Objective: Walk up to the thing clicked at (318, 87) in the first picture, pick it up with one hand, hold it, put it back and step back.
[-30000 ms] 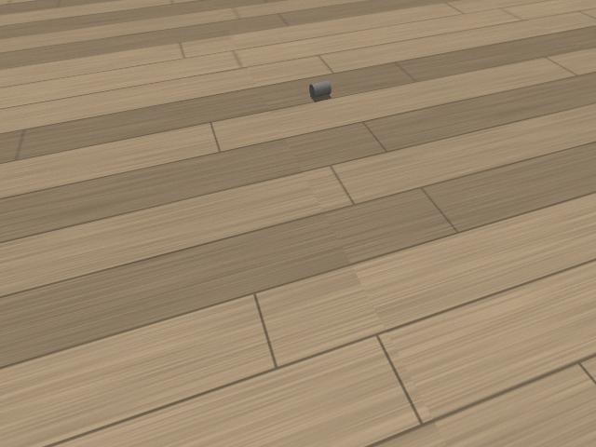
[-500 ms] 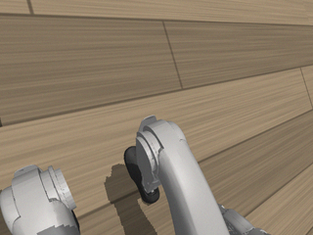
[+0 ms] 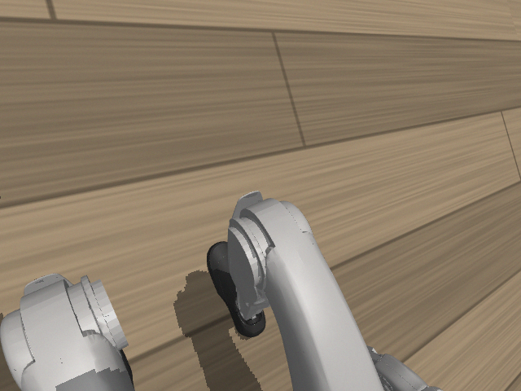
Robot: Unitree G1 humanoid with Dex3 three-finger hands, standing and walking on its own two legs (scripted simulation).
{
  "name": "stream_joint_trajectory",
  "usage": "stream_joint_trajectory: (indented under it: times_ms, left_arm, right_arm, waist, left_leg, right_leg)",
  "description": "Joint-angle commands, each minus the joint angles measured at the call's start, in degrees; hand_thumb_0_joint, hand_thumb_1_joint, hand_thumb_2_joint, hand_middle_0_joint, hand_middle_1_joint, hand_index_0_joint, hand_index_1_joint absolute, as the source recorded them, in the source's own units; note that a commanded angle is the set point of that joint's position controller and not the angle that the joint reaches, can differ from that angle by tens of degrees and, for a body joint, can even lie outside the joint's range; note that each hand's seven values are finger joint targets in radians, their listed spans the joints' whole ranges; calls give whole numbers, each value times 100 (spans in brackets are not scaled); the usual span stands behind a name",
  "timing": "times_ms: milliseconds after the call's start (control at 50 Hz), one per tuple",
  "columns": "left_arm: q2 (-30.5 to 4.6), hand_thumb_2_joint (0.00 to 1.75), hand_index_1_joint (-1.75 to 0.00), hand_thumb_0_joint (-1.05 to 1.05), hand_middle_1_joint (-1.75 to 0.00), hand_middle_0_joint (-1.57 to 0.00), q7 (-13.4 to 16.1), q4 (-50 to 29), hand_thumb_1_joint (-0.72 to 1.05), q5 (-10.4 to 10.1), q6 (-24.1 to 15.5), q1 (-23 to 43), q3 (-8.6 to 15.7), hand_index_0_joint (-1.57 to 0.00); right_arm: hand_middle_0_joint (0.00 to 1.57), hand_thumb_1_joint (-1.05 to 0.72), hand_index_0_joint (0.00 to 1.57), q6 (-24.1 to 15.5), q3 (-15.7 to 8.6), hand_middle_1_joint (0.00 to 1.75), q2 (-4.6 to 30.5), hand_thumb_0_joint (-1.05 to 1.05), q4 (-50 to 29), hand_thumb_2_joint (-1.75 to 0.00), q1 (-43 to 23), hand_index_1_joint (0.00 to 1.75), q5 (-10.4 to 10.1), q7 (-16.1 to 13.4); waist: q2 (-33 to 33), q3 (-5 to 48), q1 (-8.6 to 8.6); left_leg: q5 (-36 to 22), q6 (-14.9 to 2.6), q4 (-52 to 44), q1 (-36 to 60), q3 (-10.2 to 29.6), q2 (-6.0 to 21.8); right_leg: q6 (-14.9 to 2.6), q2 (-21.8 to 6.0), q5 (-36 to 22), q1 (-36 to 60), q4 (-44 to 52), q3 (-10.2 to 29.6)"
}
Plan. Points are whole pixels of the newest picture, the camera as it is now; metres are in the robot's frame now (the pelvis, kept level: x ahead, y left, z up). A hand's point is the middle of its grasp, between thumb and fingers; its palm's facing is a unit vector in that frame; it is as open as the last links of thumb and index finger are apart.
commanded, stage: open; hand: left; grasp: from above
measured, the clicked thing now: out of the picture +0.50 +0.28 -0.27
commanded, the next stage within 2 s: withdraw in 0.02 s
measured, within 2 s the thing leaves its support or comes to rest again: neither
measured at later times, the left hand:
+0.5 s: hand out of the picture +0.50 +0.30 -0.13, palm faces -0.27 -0.05 -0.96, open 12.9 cm
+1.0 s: hand out of the picture +0.45 +0.29 -0.10, palm faces -0.48 -0.07 -0.87, open 12.0 cm
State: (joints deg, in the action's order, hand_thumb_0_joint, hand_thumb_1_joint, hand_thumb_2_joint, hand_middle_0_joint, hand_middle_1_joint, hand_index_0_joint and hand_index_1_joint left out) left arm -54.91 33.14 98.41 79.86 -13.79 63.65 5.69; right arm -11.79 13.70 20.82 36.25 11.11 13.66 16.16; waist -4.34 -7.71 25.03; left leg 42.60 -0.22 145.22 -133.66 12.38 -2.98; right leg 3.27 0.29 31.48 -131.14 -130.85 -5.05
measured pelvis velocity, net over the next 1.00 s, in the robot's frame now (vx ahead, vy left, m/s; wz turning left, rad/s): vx -0.01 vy -0.02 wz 0.13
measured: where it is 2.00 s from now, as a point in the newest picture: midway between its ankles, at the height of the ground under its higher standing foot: (187, 352)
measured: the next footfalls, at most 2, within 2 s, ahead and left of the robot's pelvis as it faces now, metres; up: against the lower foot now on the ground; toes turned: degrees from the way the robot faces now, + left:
none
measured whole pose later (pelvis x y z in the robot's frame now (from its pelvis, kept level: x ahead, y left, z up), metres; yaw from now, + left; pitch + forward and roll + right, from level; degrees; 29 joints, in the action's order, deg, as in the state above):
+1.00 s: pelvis -0.01 -0.02 +0.05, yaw +8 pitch +34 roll -7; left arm -40.3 17.3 85.3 72.2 -13.5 62.0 -2.1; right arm -1.3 4.3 19.5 38.5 11.0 6.7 6.5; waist 0.5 3.1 16.6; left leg 38.6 0.8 132.0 -127.7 6.2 -3.4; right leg 2.6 -1.8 30.7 -127.9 -124.0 0.0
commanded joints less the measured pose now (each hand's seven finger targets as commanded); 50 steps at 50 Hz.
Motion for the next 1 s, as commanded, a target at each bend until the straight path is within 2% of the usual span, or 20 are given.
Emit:
stream_joint_trajectory:
  times_ms: [0,100,180,260,280,320,340,380,500,540,560,600,640,660,680,700,820,900,940,980]
  left_arm:
    - [-984,86,-80,0,-76,-32,201,-604,-24,-101,-31,1559,3,-29]
    - [-936,85,-80,0,-78,-32,189,-665,-21,-97,-101,1721,-57,-30]
    - [-1385,83,-83,0,-83,-28,281,-1224,-31,-63,-91,1737,246,-28]
    - [-1150,85,-84,0,-83,-28,337,-1837,-34,-179,151,1646,418,-27]
    - [-768,86,-84,0,-83,-26,328,-2108,-35,-281,226,1728,241,-25]
    - [-618,87,-85,0,-85,-25,267,-2118,-35,-391,470,1781,267,-24]
    - [-448,87,-86,0,-85,-25,211,-2430,-35,-467,597,1809,211,-24]
    - [99,88,-87,0,-86,-26,6,-2543,-36,-712,885,1582,-128,-24]
    - [617,85,-85,0,-83,-31,-1007,-2780,-30,-1231,1468,1425,-507,-29]
    - [649,85,-85,0,-82,-32,-1424,-2900,-31,-1350,1410,1659,-533,-29]
    - [921,86,-85,0,-82,-32,-1674,-2547,-30,-1361,1399,1400,-770,-30]
    - [474,85,-83,0,-80,-34,-1982,-2278,-30,-1374,1260,1125,-390,-31]
    - [997,82,-81,0,-78,-36,-2300,-2399,-26,-1399,1027,1225,-762,-33]
    - [898,81,-79,0,-76,-39,-2405,-2505,-24,-1352,925,1215,-781,-36]
    - [596,80,-78,0,-75,-39,-2437,-2396,-24,-1351,836,1098,-579,-36]
    - [645,79,-77,0,-74,-40,-2461,-2669,-23,-1390,689,1392,-663,-37]
    - [377,74,-72,0,-69,-43,-1938,-2562,-17,-1089,143,1609,-634,-41]
    - [646,74,-71,0,-69,-42,-1403,-2179,-18,-922,33,2023,-774,-40]
    - [227,74,-71,0,-70,-41,-1125,-2109,-18,-781,-11,2324,-578,-40]
    - [137,72,-69,0,-68,-43,-865,-1986,-16,-652,19,2383,-449,-42]
  right_arm:
    - [20,-89,20,12,-600,30,1871,0,78,-90,1164,30,-24,-69]
    - [20,-89,20,14,-570,30,1895,0,55,-90,1208,30,1,-86]
    - [20,-91,20,44,-712,30,1937,0,71,-91,1277,30,-14,-138]
    - [20,-91,20,70,-955,30,1782,0,96,-91,1309,30,-88,-55]
    - [20,-91,20,69,-1034,30,1724,0,51,-91,1161,30,-139,-32]
    - [20,-91,20,89,-1138,30,1649,0,189,-91,1292,30,-193,69]
    - [20,-91,20,112,-1228,30,1641,0,175,-91,1289,30,-252,90]
    - [20,-91,20,237,-1351,30,1531,0,358,-91,1218,30,-443,117]
    - [20,-91,20,741,-1611,30,1342,0,471,-91,1318,30,-758,-60]
    - [20,-91,20,886,-1632,30,1263,0,373,-91,1307,30,-829,-188]
    - [20,-91,20,954,-1590,30,1205,0,380,-91,1330,30,-856,-258]
    - [20,-92,20,1080,-1608,30,1301,0,254,-91,1367,30,-866,-446]
    - [20,-92,20,1133,-1538,30,1199,0,23,-91,1175,30,-871,-608]
    - [20,-92,20,1151,-1525,30,1187,0,12,-91,1219,30,-884,-691]
    - [20,-91,20,1181,-1528,30,1193,0,27,-91,1251,30,-872,-764]
    - [20,-91,20,1183,-1490,30,1187,0,-75,-91,1214,30,-877,-823]
    - [20,-91,20,1144,-1357,30,1047,0,-9,-91,1111,30,-800,-1005]
    - [20,-91,20,1020,-1304,30,1013,0,125,-91,1137,30,-712,-1013]
    - [20,-91,20,953,-1313,30,1080,0,184,-90,1142,30,-660,-1026]
    - [20,-91,20,864,-1324,30,1113,0,257,-90,1229,30,-589,-1015]
  waist:
    - [2933,3568,291]
    - [2750,3500,416]
    - [3196,4026,124]
    - [3693,4750,-72]
    - [3757,4893,-159]
    - [3754,4862,-166]
    - [3854,5091,-293]
    - [3944,5316,-564]
    - [2758,5184,-663]
    - [2339,5082,-583]
    - [1990,4744,-529]
    - [1382,4307,-549]
    - [1223,4049,-497]
    - [1151,4090,-549]
    - [1057,4164,-576]
    - [994,4212,-554]
    - [1506,4559,-745]
    - [1775,4433,-530]
    - [2035,4666,-602]
    - [2122,4736,-569]
  left_leg:
    - [-1440,67,-1868,2823,-448,186]
    - [-1383,33,-1737,2685,-466,173]
    - [-1456,61,-1916,3012,-537,158]
    - [-1821,122,-2001,3602,-618,168]
    - [-1872,142,-2040,3648,-630,151]
    - [-1848,119,-2106,3625,-669,153]
    - [-1955,147,-2263,3822,-663,140]
    - [-1752,132,-2554,3868,-725,109]
    - [-1388,-46,-2992,3410,-896,51]
    - [-1306,-98,-3046,3160,-918,29]
    - [-1255,-132,-3050,2984,-949,10]
    - [-1057,-174,-3050,2429,-1001,-49]
    - [-937,-156,-3094,2411,-1050,-89]
    - [-1011,-154,-3110,2550,-1064,-90]
    - [-1066,-165,-3077,2537,-1124,-84]
    - [-999,-179,-3012,2429,-1151,-115]
    - [-694,-129,-3017,2635,-1200,-98]
    - [-535,-109,-2988,2828,-1088,-65]
    - [-518,-98,-2941,2851,-1100,-95]
    - [-622,-85,-2846,2973,-1117,-84]
  right_leg:
    - [-477,130,-951,2085,759,-902]
    - [-450,112,-955,2090,817,-911]
    - [-484,103,-977,2293,841,-871]
    - [-517,99,-1274,2252,758,-811]
    - [-538,80,-1304,2080,753,-789]
    - [-529,76,-1288,1936,783,-743]
    - [-536,45,-1324,1898,836,-703]
    - [-591,42,-1115,1808,956,-616]
    - [-607,72,-932,2317,1520,-291]
    - [-604,64,-847,2576,1669,-222]
    - [-597,64,-776,2615,1810,-187]
    - [-598,22,-479,2810,1991,-118]
    - [-633,-8,-235,2814,2173,-109]
    - [-616,-32,-248,2858,2218,-103]
    - [-592,-30,-270,3038,2212,-76]
    - [-585,-54,-201,3066,2256,-50]
    - [-563,-52,71,2852,2063,-46]
    - [-544,-31,86,2338,1860,-159]
    - [-547,-35,101,2277,1731,-177]
    - [-529,-71,-1,2171,1652,-210]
